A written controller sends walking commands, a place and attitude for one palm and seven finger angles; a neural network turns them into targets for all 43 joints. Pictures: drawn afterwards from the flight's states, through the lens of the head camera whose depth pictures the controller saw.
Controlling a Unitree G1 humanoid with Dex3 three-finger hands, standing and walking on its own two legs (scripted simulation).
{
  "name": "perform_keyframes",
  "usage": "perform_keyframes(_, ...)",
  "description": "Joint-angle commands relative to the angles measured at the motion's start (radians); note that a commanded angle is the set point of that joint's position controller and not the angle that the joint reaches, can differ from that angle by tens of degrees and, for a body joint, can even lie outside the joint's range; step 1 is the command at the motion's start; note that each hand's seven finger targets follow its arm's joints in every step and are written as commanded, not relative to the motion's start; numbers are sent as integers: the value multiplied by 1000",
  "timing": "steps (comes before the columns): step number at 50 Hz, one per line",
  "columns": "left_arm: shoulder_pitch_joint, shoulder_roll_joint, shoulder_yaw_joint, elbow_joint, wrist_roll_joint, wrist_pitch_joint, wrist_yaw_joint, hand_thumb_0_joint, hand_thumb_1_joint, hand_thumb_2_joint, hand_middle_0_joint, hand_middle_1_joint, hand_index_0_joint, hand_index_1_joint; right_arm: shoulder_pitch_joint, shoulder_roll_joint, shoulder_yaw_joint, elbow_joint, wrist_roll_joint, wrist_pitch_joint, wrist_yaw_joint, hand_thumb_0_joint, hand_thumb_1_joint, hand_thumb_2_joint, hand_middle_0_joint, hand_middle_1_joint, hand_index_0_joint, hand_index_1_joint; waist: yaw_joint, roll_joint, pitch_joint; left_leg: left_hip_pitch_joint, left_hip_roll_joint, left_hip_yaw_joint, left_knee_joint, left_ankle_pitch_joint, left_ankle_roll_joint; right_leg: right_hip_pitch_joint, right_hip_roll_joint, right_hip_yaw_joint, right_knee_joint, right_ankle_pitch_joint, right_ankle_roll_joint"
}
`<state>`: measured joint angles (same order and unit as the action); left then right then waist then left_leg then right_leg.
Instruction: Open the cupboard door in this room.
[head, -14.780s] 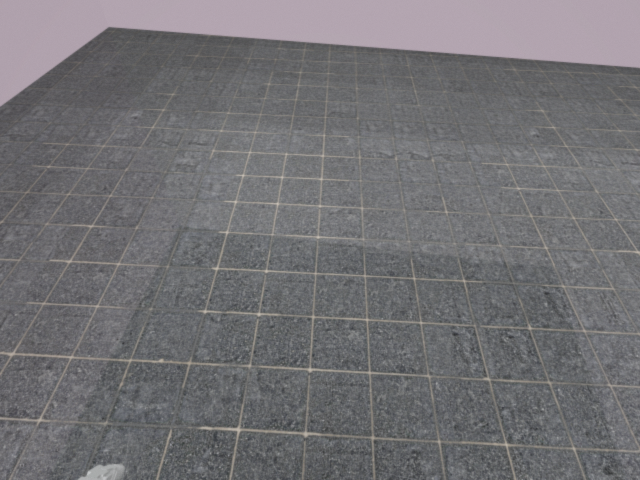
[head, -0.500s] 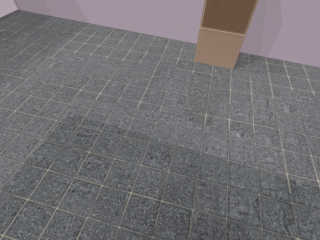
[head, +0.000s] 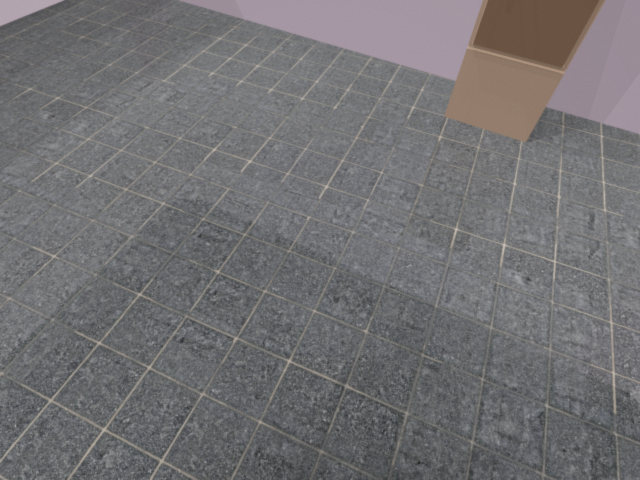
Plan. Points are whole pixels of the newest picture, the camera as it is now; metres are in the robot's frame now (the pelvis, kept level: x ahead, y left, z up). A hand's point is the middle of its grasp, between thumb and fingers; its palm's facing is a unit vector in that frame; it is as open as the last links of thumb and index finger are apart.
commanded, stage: stand and wait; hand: left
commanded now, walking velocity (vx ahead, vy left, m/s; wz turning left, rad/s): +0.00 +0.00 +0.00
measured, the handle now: out of the picture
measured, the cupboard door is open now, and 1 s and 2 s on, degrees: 0 0 0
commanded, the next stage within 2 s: turn or walk to find it in 0.34 s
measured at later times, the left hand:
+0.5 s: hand out of the picture +0.01 +0.12 -0.18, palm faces +0.06 -0.98 -0.19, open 7.4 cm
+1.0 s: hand out of the picture +0.01 +0.16 -0.17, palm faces +0.05 -0.98 -0.21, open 7.4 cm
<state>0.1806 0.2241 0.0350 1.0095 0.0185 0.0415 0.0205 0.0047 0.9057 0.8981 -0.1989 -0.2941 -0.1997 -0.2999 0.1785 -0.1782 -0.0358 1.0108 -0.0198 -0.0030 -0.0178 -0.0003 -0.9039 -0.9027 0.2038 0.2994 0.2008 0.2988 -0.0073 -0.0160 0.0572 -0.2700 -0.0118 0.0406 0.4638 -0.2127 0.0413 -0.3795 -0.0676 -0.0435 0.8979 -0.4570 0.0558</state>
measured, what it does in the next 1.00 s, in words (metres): steps on the spot: right foot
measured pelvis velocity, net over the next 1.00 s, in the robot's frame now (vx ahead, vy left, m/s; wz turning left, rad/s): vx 0.01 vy -0.03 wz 0.03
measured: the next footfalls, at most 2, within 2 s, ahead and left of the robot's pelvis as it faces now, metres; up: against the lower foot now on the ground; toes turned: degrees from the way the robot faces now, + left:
right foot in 0.10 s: +0.02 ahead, -0.14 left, +0.00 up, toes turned -4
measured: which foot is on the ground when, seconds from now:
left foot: down 0.00-1.00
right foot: up 0.00-0.08, down 0.10-1.00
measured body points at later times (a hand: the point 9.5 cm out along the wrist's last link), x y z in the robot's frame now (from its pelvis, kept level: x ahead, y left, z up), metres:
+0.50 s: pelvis +0.01 -0.05 +0.00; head +0.03 -0.05 +0.45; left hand +0.01 +0.18 -0.16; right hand +0.00 -0.27 -0.16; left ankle +0.02 +0.10 -0.74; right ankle -0.02 -0.14 -0.74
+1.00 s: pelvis +0.01 -0.03 +0.00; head +0.02 -0.02 +0.45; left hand +0.00 +0.21 -0.16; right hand +0.03 -0.27 -0.15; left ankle +0.02 +0.10 -0.74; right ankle -0.02 -0.14 -0.74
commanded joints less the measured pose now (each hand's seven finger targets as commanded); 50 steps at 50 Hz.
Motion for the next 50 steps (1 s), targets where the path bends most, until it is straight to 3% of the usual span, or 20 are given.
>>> perform_keyframes(1, 60, 27, -7, -23, -3, -28, 1, 0, 900, 900, -200, -300, -200, -300, 54, -165, -35, -9, 0, -7, -8, 0, -900, -900, 200, 300, 200, 300, -2, 145, -99, 138, 235, -225, -150, 250, 111, 61, 11, -6, -241, 37, -6)
perform_keyframes(3, 125, 31, -11, 15, -3, -39, 6, 0, 900, 900, -200, -300, -200, -300, 39, -154, -33, 4, 8, -9, -7, 0, -900, -900, 200, 300, 200, 300, 25, 133, -113, 112, 198, -177, -93, 238, 67, 178, 9, -26, -446, 203, -3)
perform_keyframes(4, 145, 53, -11, 31, -1, -49, 12, 0, 900, 900, -200, -300, -200, -300, 48, -126, -29, 11, 14, -11, -5, 0, -900, -900, 200, 300, 200, 300, 28, 75, -106, 69, 162, -147, -44, 193, 27, 247, -23, 7, -540, 294, -8)
perform_keyframes(5, 125, 88, -11, 34, 1, -59, 16, 0, 900, 900, -200, -300, -200, -300, 62, -86, -21, 14, 21, -11, -2, 0, -900, -900, 200, 300, 200, 300, 6, -20, -83, 10, 114, -99, -7, 103, -19, 267, -113, 119, -566, 345, -44)
perform_keyframes(6, 98, 114, -10, 26, -3, -61, 17, 0, 900, 900, -200, -300, -200, -300, 62, -66, -14, 13, 21, -8, 4, 0, -900, -900, 200, 300, 200, 300, -6, -49, -45, 1, 75, -68, -17, 6, -44, 216, -176, 164, -580, 357, -79)
perform_keyframes(7, 79, 133, 1, 29, -3, -67, 14, 0, 900, 900, -200, -300, -200, -300, 58, -53, -8, 18, 9, 4, 0, 0, -900, -900, 200, 300, 200, 300, -5, -212, -7, -11, 48, -40, -5, -52, -61, 168, -196, 208, -607, 357, -115)
perform_keyframes(8, 74, 128, 0, 28, -4, -68, 13, 0, 900, 900, -200, -300, -200, -300, 52, -72, -9, 21, 4, 10, -2, 0, -900, -900, 200, 300, 200, 300, 1, -247, 37, 19, 57, -37, 12, -83, -59, 102, -206, 216, -640, 314, -135)
perform_keyframes(10, 61, 95, -8, 33, -6, -66, 12, 0, 900, 900, -200, -300, -200, -300, 90, -72, -5, 52, 4, 4, -3, 0, -900, -900, 200, 300, 200, 300, -15, -162, 35, 77, 71, -44, -29, 27, -53, 95, -151, 156, -607, 326, -125)
perform_keyframes(13, 89, 71, -12, 53, -12, -64, 13, 0, 900, 900, -200, -300, -200, -300, 106, -74, 3, 84, 9, -5, -4, 0, -900, -900, 200, 300, 200, 300, -6, -33, 2, 119, 99, -61, -73, 124, -48, 130, -90, 96, -584, 282, -88)
perform_keyframes(15, 113, 63, -13, 67, -13, -67, 13, 0, 900, 900, -200, -300, -200, -300, 107, -81, 5, 95, 10, -13, -8, 0, -900, -900, 200, 300, 200, 300, 1, -2, -23, 129, 112, -69, -77, 182, -42, 174, -74, 82, -573, 351, -80)
perform_keyframes(19, 136, 55, -10, 78, -16, -64, 18, 0, 900, 900, -200, -300, -200, -300, 117, -72, 8, 106, 11, -11, -14, 0, -900, -900, 200, 300, 200, 300, 8, 4, -31, 107, 113, -66, -57, 226, -47, 231, -83, 56, -546, 454, -81)
perform_keyframes(24, 139, 63, 3, 72, -15, -53, 22, 0, 900, 900, -200, -300, -200, -300, 109, -62, 3, 95, 8, 5, -15, 0, -900, -900, 200, 300, 200, 300, 12, -23, -14, 60, 95, -51, 0, 160, -57, 218, -126, 65, -547, 414, -101)
perform_keyframes(29, 135, 37, -6, 79, -13, -53, 20, 0, 900, 900, -200, -300, -200, -300, 132, -60, 5, 108, 10, -3, -17, 0, -900, -900, 200, 300, 200, 300, 7, 13, -8, 94, 114, -80, -27, 212, -42, 194, -84, 34, -534, 368, -83)
perform_keyframes(37, 139, 37, -11, 90, -11, -55, 17, 0, 900, 900, -200, -300, -200, -300, 121, -74, 6, 106, 12, -12, -18, 0, -900, -900, 200, 300, 200, 300, 11, 22, 31, 76, 116, -101, -77, 150, -32, 191, -64, 36, -571, 268, -74)
perform_keyframes(50, 87, 125, 2, 78, -8, -69, 6, 0, 900, 900, -200, -300, -200, -300, 60, -172, -5, 83, 13, -29, -14, 0, -900, -900, 200, 300, 200, 300, 14, 25, 6, 98, 125, -116, -126, 134, -21, 229, -64, 44, -596, 280, -78)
